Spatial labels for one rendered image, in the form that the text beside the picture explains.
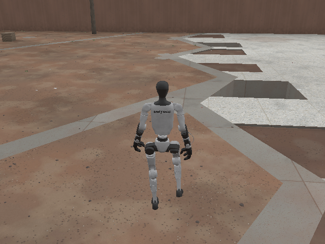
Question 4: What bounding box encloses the right robot forearm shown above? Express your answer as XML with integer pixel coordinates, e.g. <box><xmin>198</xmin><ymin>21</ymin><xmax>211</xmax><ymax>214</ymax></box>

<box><xmin>181</xmin><ymin>124</ymin><xmax>191</xmax><ymax>148</ymax></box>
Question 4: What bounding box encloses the robot right upper arm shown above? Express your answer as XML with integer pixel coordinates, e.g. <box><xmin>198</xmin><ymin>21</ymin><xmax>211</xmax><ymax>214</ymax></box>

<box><xmin>173</xmin><ymin>103</ymin><xmax>186</xmax><ymax>132</ymax></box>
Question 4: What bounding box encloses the right robot hand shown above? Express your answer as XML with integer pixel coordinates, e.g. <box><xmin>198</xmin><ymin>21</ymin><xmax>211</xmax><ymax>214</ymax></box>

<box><xmin>180</xmin><ymin>147</ymin><xmax>192</xmax><ymax>160</ymax></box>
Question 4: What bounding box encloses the left robot forearm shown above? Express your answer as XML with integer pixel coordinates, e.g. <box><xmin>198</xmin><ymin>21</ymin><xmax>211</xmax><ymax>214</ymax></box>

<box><xmin>134</xmin><ymin>123</ymin><xmax>144</xmax><ymax>143</ymax></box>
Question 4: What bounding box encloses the left robot hand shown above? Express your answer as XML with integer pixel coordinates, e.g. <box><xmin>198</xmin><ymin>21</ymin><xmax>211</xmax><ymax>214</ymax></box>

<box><xmin>133</xmin><ymin>141</ymin><xmax>145</xmax><ymax>152</ymax></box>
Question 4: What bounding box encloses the right robot thigh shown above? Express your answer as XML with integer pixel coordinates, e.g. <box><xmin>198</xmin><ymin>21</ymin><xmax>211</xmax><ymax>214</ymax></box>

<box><xmin>169</xmin><ymin>141</ymin><xmax>180</xmax><ymax>166</ymax></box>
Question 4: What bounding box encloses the robot thigh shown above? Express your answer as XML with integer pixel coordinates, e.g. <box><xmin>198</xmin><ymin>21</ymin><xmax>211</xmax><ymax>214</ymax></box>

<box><xmin>169</xmin><ymin>141</ymin><xmax>180</xmax><ymax>166</ymax></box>
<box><xmin>145</xmin><ymin>142</ymin><xmax>157</xmax><ymax>179</ymax></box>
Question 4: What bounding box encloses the left robot thigh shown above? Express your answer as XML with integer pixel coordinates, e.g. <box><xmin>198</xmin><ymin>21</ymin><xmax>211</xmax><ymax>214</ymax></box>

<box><xmin>145</xmin><ymin>142</ymin><xmax>157</xmax><ymax>179</ymax></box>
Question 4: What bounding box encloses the robot left upper arm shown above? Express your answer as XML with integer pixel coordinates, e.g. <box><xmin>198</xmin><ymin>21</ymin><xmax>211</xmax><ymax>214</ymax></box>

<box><xmin>139</xmin><ymin>103</ymin><xmax>152</xmax><ymax>131</ymax></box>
